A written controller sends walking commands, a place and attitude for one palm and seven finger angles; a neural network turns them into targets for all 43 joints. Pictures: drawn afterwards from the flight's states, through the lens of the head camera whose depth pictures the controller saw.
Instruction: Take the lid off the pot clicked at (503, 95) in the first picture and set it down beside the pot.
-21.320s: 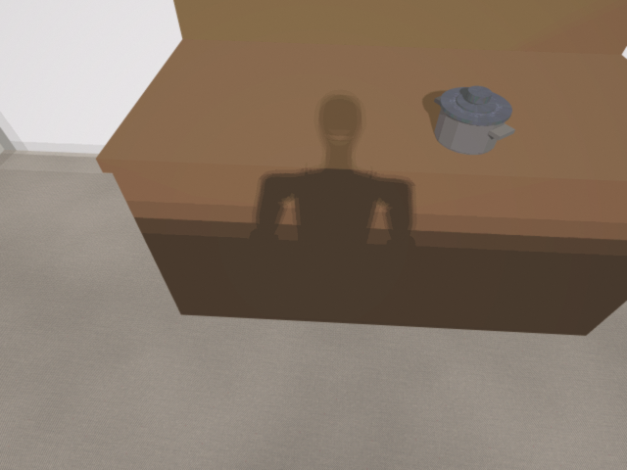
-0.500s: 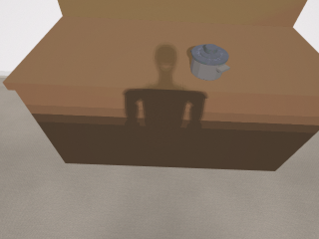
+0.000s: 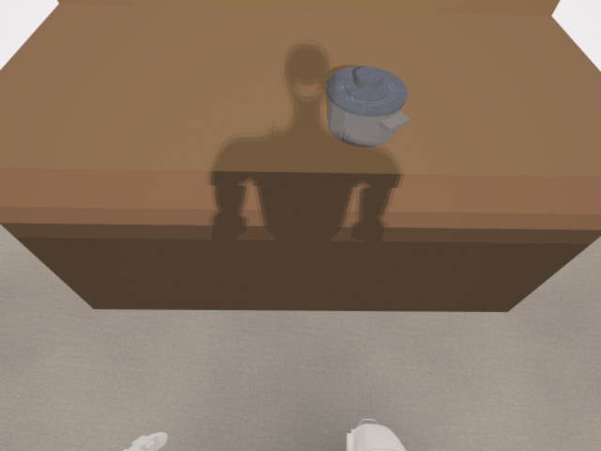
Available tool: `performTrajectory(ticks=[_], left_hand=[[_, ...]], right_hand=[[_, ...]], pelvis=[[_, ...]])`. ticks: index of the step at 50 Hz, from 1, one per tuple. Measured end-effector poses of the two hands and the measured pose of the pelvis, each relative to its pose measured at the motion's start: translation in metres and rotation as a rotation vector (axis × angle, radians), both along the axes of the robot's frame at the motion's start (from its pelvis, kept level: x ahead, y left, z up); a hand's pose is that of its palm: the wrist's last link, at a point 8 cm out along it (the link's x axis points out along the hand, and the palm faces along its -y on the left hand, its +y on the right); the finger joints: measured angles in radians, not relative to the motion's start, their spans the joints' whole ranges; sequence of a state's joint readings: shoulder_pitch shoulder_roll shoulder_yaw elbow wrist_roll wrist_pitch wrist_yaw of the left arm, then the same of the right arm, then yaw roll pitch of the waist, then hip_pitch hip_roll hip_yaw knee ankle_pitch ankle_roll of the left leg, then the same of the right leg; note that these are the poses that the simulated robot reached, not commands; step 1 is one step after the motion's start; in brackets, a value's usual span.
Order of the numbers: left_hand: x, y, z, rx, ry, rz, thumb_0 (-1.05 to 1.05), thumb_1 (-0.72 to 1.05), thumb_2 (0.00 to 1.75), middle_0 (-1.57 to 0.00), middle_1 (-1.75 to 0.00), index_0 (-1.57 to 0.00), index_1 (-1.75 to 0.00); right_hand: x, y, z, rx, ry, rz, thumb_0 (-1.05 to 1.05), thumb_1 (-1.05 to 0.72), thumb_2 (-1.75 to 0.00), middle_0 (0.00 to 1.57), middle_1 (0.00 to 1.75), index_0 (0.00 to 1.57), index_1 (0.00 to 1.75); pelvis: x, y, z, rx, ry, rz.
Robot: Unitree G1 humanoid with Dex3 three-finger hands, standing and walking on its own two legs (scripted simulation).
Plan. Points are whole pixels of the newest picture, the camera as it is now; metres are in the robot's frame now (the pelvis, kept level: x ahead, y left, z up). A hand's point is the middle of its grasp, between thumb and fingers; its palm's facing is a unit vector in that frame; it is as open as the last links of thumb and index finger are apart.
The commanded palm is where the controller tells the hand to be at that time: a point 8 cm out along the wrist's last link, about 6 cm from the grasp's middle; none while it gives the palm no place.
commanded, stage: shuffle to correct the standing spot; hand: left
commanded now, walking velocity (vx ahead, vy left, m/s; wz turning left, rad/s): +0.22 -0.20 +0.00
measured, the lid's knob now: (368, 78) +0.73 -0.11 +0.08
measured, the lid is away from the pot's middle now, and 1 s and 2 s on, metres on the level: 0.00 0.00 0.00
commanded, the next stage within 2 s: come to a stop and stand still in 0.80 s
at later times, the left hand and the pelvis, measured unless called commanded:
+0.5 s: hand (260, 439) +0.16 +0.07 -0.18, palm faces +0.11 -0.99 -0.10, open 7.4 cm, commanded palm none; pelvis +0.15 -0.11 +0.01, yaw +4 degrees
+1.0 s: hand (343, 324) +0.34 -0.07 -0.17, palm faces +0.09 -0.98 -0.17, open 7.3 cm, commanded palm none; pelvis +0.29 -0.25 +0.00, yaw +4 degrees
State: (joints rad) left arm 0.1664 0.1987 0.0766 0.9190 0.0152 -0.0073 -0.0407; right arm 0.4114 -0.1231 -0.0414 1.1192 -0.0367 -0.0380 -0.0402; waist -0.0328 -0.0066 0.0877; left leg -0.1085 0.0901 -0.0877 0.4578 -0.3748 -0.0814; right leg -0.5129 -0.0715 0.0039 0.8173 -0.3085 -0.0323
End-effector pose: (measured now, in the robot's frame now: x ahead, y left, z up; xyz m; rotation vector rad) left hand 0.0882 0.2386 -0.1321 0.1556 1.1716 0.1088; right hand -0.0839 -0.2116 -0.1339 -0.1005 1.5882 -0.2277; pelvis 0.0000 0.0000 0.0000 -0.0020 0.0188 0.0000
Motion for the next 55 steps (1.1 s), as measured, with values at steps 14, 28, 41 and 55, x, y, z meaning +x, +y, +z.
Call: performTrajectory(ticks=[14,28,41,55], left_hand=[[0.024,-0.081,-0.019,-0.017,0.101,0.086,0.00,0.91,0.89,-0.20,-0.30,-0.20,-0.29],[0.089,-0.130,-0.017,-0.084,0.170,0.132,0.00,0.91,0.89,-0.20,-0.30,-0.20,-0.29],[0.222,-0.212,-0.014,0.031,0.083,0.050,0.00,0.91,0.89,-0.20,-0.30,-0.20,-0.29],[0.251,-0.272,-0.025,-0.047,0.068,0.124,0.00,0.92,0.89,-0.20,-0.30,-0.20,-0.30]], right_hand=[[0.231,-0.123,0.017,-0.131,-0.359,0.148,0.01,-0.91,-0.90,0.20,0.30,0.19,0.30],[0.295,-0.137,0.030,-0.089,-0.272,0.202,0.00,-0.92,-0.90,0.20,0.30,0.20,0.30],[0.324,-0.260,-0.018,-0.069,-0.071,0.101,0.01,-0.91,-0.90,0.20,0.30,0.20,0.30],[0.488,-0.275,0.013,-0.078,-0.396,0.195,0.00,-0.91,-0.90,0.20,0.30,0.19,0.30]], pelvis=[[0.086,-0.073,-0.002,-0.013,-0.016,0.057],[0.172,-0.124,0.013,-0.027,0.008,0.080],[0.255,-0.219,-0.013,0.003,0.002,0.070],[0.311,-0.256,-0.003,-0.053,-0.041,0.076]])
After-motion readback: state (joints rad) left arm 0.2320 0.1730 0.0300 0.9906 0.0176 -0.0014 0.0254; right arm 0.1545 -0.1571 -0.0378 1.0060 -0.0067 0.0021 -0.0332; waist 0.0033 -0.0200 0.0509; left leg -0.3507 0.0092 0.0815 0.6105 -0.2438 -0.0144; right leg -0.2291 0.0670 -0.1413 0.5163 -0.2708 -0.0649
